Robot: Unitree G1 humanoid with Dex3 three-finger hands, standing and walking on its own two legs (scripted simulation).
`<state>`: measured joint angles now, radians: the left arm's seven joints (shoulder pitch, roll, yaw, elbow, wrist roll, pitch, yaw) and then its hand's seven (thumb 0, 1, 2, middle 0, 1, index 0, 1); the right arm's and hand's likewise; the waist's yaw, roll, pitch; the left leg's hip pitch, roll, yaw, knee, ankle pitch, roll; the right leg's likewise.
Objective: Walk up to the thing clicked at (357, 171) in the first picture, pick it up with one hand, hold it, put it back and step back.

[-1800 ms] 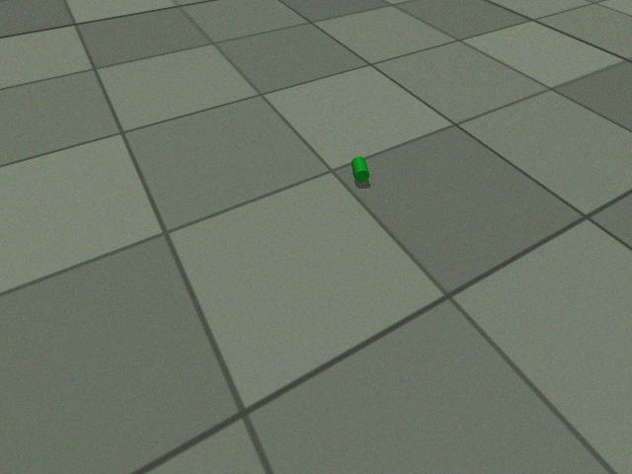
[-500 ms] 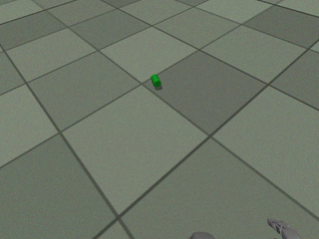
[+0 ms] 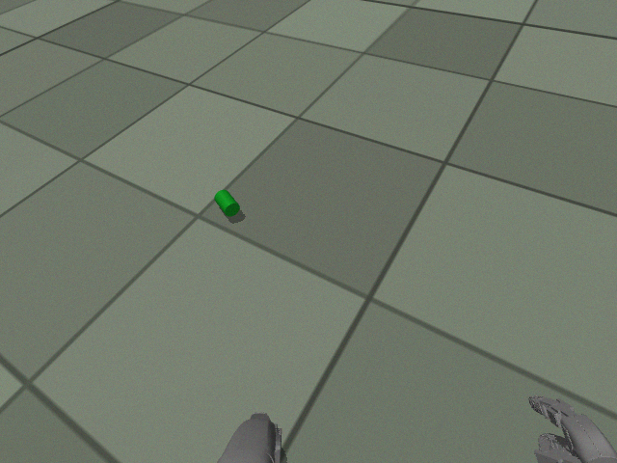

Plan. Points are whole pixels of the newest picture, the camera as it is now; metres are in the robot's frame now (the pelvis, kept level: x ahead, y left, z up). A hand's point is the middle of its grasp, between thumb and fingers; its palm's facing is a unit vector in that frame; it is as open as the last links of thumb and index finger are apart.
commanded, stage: walk up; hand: left
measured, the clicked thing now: (227, 203) +1.20 +0.46 -0.72
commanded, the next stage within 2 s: none
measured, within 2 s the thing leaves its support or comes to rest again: neither
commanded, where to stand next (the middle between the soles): +0.77 +0.60 m, yaw -51 degrees
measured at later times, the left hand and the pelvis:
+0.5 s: hand (125, 277) +0.43 +0.38 -0.11, palm faces -0.29 -0.81 -0.50, open 7.4 cm; pelvis +0.23 +0.14 +0.00, yaw -14 degrees
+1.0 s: hand (55, 227) +0.59 +0.63 -0.15, palm faces -0.38 -0.68 -0.62, open 7.4 cm; pelvis +0.42 +0.33 -0.03, yaw -27 degrees
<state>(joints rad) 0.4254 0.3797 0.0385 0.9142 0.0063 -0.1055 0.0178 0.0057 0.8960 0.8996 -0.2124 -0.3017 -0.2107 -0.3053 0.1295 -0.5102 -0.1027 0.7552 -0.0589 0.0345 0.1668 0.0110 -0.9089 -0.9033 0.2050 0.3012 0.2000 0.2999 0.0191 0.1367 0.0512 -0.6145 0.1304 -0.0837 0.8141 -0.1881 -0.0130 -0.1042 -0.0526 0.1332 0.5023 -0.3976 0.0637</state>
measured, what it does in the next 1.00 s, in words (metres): walks ahead, turning right: left foot, then right foot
